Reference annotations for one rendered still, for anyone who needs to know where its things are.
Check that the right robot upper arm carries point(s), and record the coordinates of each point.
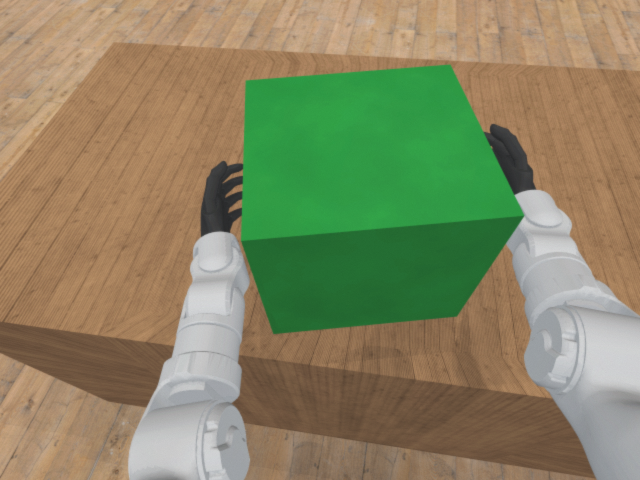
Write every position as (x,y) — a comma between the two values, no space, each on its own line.
(589,362)

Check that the carton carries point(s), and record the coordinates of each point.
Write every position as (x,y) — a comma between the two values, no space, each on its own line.
(369,197)

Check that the robot right hand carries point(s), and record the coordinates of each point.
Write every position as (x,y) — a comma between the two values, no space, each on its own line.
(511,158)

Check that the pedestal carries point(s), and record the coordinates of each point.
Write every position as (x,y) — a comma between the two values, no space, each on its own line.
(100,215)

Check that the left robot forearm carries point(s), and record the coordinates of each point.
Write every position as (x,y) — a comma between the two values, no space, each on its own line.
(204,363)

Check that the robot left hand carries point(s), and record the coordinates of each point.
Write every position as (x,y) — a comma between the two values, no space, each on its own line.
(215,207)

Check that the right robot forearm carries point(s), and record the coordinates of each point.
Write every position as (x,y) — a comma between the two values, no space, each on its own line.
(547,264)

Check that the left robot upper arm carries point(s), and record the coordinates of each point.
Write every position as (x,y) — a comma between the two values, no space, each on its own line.
(203,440)

